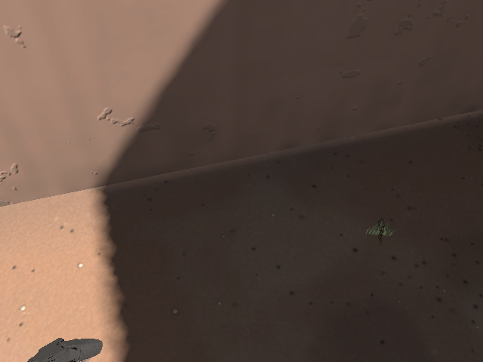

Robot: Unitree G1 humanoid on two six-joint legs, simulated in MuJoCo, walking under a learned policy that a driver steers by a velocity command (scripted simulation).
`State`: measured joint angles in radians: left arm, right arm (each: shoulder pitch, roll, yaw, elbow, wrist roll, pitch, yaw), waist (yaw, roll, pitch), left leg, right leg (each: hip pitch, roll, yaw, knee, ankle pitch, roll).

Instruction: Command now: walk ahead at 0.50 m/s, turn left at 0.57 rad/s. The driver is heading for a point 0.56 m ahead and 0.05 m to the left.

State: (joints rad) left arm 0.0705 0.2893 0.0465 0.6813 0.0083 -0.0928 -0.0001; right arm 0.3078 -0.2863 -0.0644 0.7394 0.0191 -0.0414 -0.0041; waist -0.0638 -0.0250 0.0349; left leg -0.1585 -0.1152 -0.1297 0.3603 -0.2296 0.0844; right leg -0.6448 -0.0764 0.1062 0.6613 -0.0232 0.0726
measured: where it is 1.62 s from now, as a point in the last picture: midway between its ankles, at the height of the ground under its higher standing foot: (202, 338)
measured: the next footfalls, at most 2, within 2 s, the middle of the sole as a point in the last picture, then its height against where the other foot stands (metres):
right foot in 0.14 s outside the picture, level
left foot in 0.66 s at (160, 360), level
